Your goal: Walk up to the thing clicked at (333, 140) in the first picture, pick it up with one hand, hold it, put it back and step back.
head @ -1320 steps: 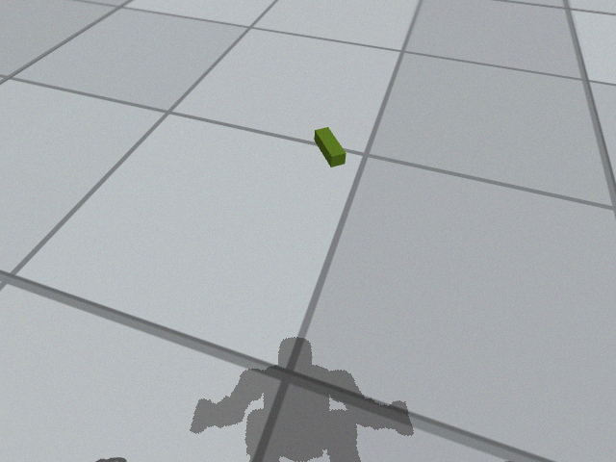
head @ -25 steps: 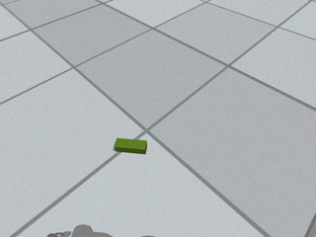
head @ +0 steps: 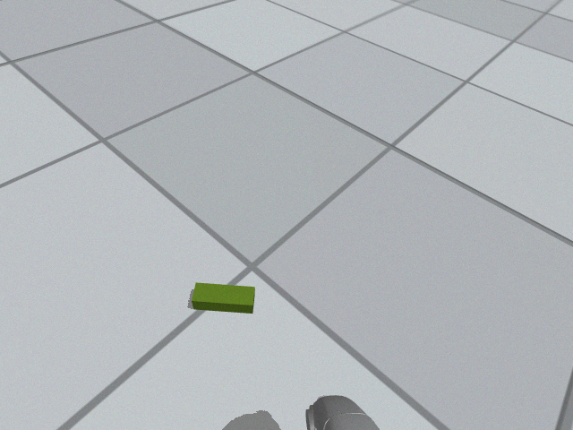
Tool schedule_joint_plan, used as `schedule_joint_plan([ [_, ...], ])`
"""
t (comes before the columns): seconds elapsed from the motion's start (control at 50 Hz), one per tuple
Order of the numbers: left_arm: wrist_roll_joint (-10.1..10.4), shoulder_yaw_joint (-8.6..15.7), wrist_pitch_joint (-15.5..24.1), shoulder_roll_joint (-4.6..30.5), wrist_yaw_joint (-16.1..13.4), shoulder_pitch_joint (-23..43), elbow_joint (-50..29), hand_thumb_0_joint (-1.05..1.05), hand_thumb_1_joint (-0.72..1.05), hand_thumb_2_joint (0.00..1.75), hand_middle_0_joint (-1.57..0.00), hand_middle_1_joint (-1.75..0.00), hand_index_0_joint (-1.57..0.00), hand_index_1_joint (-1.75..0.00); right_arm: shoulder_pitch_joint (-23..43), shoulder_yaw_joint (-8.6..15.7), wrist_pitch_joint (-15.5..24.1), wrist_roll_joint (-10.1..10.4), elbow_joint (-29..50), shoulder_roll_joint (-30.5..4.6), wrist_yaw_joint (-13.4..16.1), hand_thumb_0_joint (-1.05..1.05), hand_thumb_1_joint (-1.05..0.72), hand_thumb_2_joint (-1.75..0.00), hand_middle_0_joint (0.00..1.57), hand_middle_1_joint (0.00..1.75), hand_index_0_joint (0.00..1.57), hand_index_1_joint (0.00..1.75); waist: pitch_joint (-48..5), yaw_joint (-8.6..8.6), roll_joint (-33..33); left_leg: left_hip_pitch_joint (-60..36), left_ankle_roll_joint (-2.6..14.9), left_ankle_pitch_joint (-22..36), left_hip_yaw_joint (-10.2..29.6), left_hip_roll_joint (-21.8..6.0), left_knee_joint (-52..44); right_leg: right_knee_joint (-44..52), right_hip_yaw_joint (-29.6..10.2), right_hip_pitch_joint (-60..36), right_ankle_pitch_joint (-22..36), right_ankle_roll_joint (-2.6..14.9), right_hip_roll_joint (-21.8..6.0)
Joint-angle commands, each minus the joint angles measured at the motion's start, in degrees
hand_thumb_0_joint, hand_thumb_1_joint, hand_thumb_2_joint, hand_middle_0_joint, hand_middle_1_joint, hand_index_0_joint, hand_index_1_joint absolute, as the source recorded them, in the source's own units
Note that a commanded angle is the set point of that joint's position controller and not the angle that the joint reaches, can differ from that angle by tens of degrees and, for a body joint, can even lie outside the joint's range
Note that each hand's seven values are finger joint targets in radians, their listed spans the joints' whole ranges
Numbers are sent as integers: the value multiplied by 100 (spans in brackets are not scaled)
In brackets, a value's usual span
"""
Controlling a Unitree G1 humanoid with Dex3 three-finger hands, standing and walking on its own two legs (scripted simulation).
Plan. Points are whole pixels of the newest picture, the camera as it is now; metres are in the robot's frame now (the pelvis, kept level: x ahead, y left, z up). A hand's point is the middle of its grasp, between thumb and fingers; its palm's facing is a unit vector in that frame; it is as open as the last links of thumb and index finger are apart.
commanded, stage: walk up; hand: left
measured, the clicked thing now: (224, 298) +0.66 +0.16 -0.74
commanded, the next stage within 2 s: none
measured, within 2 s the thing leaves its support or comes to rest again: neither
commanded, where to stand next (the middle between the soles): +0.27 -0.06 m, yaw -3 degrees
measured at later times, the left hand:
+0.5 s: hand (164, 321) +0.30 +0.20 -0.12, palm faces -0.10 -0.92 -0.37, open 7.4 cm
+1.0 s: hand (149, 344) +0.28 +0.23 -0.18, palm faces -0.11 -0.92 -0.38, open 7.4 cm
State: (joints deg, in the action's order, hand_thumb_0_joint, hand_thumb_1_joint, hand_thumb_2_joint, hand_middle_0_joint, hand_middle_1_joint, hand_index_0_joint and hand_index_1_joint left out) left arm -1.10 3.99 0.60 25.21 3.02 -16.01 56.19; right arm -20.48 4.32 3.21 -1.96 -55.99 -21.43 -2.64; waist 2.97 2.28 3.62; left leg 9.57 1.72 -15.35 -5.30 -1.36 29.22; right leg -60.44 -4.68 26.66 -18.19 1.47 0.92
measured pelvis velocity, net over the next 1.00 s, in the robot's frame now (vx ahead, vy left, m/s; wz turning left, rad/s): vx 0.19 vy -0.03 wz -0.11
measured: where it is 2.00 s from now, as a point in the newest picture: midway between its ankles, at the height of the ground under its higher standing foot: outside the picture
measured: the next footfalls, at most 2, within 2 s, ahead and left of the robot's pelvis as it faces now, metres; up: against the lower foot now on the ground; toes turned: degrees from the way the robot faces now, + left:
right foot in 0.30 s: +0.24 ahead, -0.15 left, +0.00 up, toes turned -5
left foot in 0.70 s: +0.28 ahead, +0.09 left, +0.00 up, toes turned -7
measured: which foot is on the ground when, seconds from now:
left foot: down 0.00-0.34, up 0.36-0.68, down 0.70-1.00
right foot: up 0.00-0.28, down 0.30-0.72, up 0.74-1.00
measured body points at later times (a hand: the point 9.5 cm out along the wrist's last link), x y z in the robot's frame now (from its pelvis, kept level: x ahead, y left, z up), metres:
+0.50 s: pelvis +0.18 -0.04 +0.00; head +0.20 -0.07 +0.45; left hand +0.30 +0.25 -0.10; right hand +0.21 -0.36 -0.12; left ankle +0.15 +0.12 -0.65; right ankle +0.20 -0.14 -0.74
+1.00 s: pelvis +0.19 -0.03 -0.02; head +0.24 -0.03 +0.42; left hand +0.29 +0.28 -0.15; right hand +0.29 -0.35 -0.12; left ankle +0.30 +0.08 -0.74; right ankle +0.13 -0.17 -0.73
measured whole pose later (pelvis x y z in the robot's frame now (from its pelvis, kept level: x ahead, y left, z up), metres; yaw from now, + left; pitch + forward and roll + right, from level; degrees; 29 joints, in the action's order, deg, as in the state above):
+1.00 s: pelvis +0.19 -0.03 -0.02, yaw -6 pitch -2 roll +0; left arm 0.4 2.4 -1.6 23.3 -0.1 -11.3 53.2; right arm -6.3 1.6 -0.2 -1.7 -47.9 -21.8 -0.5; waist 8.3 -0.7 1.1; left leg 25.5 0.9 -11.1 -1.9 -2.0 38.1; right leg -44.0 -2.3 14.2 -30.2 0.1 -0.2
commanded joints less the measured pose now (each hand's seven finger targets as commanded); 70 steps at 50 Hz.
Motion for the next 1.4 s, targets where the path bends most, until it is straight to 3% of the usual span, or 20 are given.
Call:
schedule_joint_plan([
  [0.0,23,265,52,1069,29,-95,-399,0,90,90,-20,-30,-20,-30,256,379,301,77,692,-1605,165,0,-90,-90,20,30,20,30,757,-165,-967,150,538,-1122,1381,-1268,-2145,558,-240,701,622,-208,-287],
  [0.16,18,134,165,666,85,939,-986,0,90,90,-20,-30,-20,-30,-303,374,225,88,917,-1572,173,0,-90,-90,20,30,20,30,458,159,-904,-620,649,1697,447,-1251,-1306,2306,419,237,841,-69,-384],
  [0.26,18,217,266,724,-15,112,-821,0,90,90,-20,-30,-20,-30,-208,260,83,118,1138,-1433,216,0,-90,-90,20,30,20,30,-327,-321,-377,-418,613,2840,243,-1065,605,3291,752,-1741,969,214,-109],
  [0.28,8,343,312,1015,-44,-391,-744,0,90,90,-20,-30,-20,-30,-412,185,102,150,1206,-1240,204,0,-90,-90,20,30,20,30,-809,-514,126,-62,450,2347,71,-778,1618,3413,524,-2638,961,403,-179],
  [0.32,58,524,330,1683,-139,-949,-812,0,90,90,-20,-30,-20,-30,-552,99,91,246,1322,-1131,232,0,-90,-90,20,30,20,30,-1143,-783,1508,2217,65,-1533,94,452,3688,4078,-3175,-3993,1287,1533,-2267],
  [0.34,141,527,311,1679,-170,-740,-889,0,90,90,-20,-30,-20,-30,-354,158,55,173,1215,-1468,299,0,-90,-90,20,30,20,30,-833,-762,1012,2284,48,-1884,607,25,3951,4016,-3361,-3528,1521,1832,-2503],
  [0.42,230,295,309,1025,-276,-91,-1099,0,90,90,-20,-30,-20,-30,-394,97,-6,239,1018,-1103,253,0,-90,-90,20,30,20,30,-124,-251,315,1662,-27,-1006,873,-126,3586,3833,-800,-1943,3501,1132,-1443],
  [0.54,22,139,267,815,-387,364,-1283,0,90,90,-20,-30,-20,-30,10,60,-55,244,963,-930,305,0,-90,-90,20,30,20,30,-109,-231,501,1199,-304,-243,449,-66,1909,3567,141,-1318,4600,1179,-1130],
  [0.66,213,97,-54,872,-372,635,-1318,0,90,90,-20,-30,-20,-30,20,171,1,117,793,-1124,423,0,-90,-90,20,30,20,30,-476,-19,61,-125,-45,1767,468,90,-143,2112,-60,-750,2340,622,-930],
  [0.7,338,11,-151,547,-401,260,-1246,0,90,90,-20,-30,-20,-30,468,281,-19,63,1020,-1824,427,0,-90,-90,20,30,20,30,-660,-275,-1394,-62,880,3215,2849,-1841,-720,831,412,-349,-762,34,210],
  [0.74,256,51,-288,795,-485,99,-979,0,90,90,-20,-30,-20,-30,894,278,-49,134,1074,-1806,457,0,-90,-90,20,30,20,30,-657,-270,-1427,362,1615,2716,3335,-2195,-719,-392,-165,-576,-1841,-1,35],
  [0.82,238,128,-282,805,-395,105,-759,0,90,90,-20,-30,-20,-30,1172,157,-117,138,1134,-1515,468,0,-90,-90,20,30,20,30,-643,-342,-1402,560,992,2277,1767,-1242,-460,-440,-187,-553,-1404,26,156],
  [0.98,73,134,13,680,-434,-368,-185,0,90,90,-20,-30,-20,-30,1412,115,-417,62,1092,-1430,273,0,-90,-90,20,30,20,30,-853,-436,-1213,477,754,774,1555,-920,322,3699,640,-1798,-152,-106,47],
  [1.02,-109,187,152,1078,-482,-1,-344,0,90,90,-20,-30,-20,-30,1403,-56,-420,220,1092,-895,229,0,-90,-90,20,30,20,30,-409,-334,58,1628,107,622,1041,-286,1224,4166,-1417,-1818,11,282,-1207],
  [1.04,-90,272,136,1628,-480,532,-500,0,90,90,-20,-30,-20,-30,1700,17,-431,225,1116,-1057,281,0,-90,-90,20,30,20,30,18,-390,604,1598,-76,-1316,1022,224,1570,4330,-2166,-726,37,970,-2083],
  [1.06,-111,258,139,1782,-474,1002,-649,0,90,90,-20,-30,-20,-30,1663,121,-434,169,981,-1275,313,0,-90,-90,20,30,20,30,296,-251,705,882,-110,-1417,1230,56,2056,4282,-2287,183,225,1223,-2312],
  [1.12,-7,102,214,991,-455,1198,-554,0,90,90,-20,-30,-20,-30,1461,27,-294,238,658,-1001,210,0,-90,-90,20,30,20,30,217,-23,363,676,-14,125,925,76,708,3486,-287,-915,2006,426,-1184],
  [1.18,50,91,209,983,-412,847,-501,0,90,90,-20,-30,-20,-30,1355,2,-242,176,540,-1076,225,0,-90,-90,20,30,20,30,-351,-228,410,-224,177,2208,963,-118,294,3138,-1,-1194,2174,105,-822],
  [1.3,17,52,146,983,-385,1152,-340,0,90,90,-20,-30,-20,-30,1546,-38,-250,165,240,-1178,185,0,-90,-90,20,30,20,30,-290,-203,3,79,36,468,1310,-183,-183,4020,-178,-1179,-631,154,-861],
  [1.38,36,-1,126,863,-352,1208,-206,0,90,90,-20,-30,-20,-30,1603,-92,-223,114,25,-1212,164,0,-90,-90,20,30,20,30,8,-253,-406,489,37,-430,1701,-331,-801,4098,7,-1331,-946,153,-700],
])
